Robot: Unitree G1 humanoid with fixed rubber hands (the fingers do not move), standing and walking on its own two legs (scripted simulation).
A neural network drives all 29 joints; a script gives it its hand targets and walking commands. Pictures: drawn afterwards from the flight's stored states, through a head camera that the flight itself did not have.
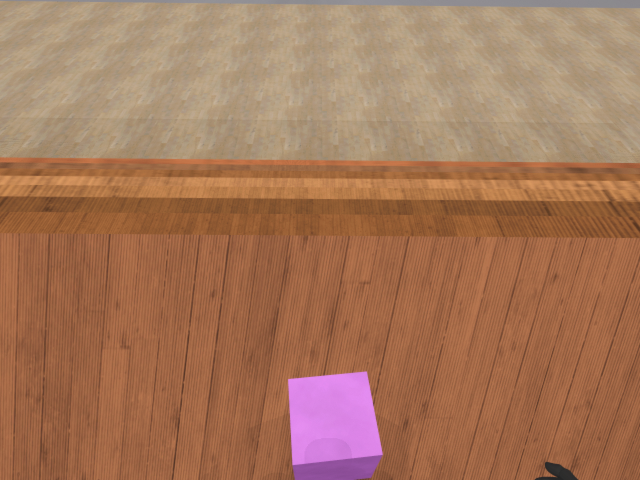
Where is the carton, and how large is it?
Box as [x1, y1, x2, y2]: [288, 371, 382, 479]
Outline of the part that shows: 366,371 288,379 292,464 295,479 356,479 371,476 382,453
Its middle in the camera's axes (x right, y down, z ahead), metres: +0.03 +0.52 +1.05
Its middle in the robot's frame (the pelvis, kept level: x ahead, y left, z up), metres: +0.37 -0.03 -0.66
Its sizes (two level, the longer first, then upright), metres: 0.210 0.200 0.250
